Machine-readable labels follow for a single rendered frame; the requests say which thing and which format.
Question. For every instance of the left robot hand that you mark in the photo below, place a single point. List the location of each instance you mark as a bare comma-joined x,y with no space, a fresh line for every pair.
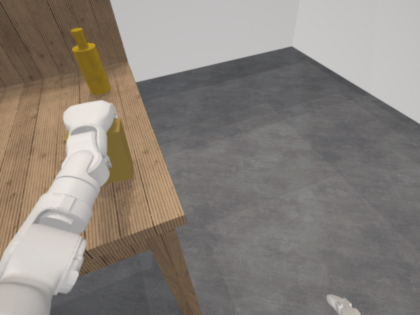
99,112

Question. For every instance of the sponge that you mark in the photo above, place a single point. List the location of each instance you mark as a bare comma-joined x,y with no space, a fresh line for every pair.
118,152

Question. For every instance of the right robot hand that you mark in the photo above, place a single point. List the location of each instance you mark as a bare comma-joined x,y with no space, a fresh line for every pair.
342,306

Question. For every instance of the table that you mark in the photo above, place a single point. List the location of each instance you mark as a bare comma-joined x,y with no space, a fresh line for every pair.
39,80

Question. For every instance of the robot left upper arm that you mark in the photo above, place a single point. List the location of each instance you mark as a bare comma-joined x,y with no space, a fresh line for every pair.
46,262

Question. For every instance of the left robot forearm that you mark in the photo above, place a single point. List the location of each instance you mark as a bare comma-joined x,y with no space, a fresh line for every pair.
68,203

